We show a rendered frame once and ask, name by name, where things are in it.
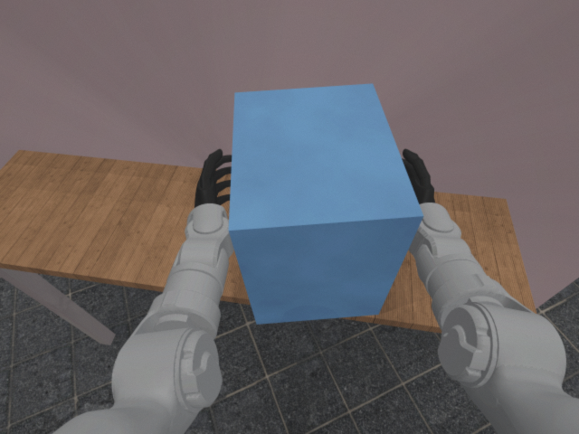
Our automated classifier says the robot right hand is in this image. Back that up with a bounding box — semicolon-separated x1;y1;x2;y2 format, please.
402;149;435;204

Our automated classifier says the left robot forearm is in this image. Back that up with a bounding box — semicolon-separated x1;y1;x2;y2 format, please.
111;203;234;399

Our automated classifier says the right robot upper arm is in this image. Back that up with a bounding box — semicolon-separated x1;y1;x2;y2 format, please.
438;302;579;434

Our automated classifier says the carton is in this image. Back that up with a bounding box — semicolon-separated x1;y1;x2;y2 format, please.
229;83;423;325

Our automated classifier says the robot left hand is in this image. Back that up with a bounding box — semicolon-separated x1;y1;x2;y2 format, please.
195;149;232;207

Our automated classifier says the right robot forearm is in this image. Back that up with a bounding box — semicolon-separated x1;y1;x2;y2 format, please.
409;203;566;369

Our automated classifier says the table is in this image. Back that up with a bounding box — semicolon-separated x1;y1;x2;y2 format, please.
0;150;536;345

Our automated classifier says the left robot upper arm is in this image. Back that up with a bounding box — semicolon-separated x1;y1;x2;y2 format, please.
53;327;223;434

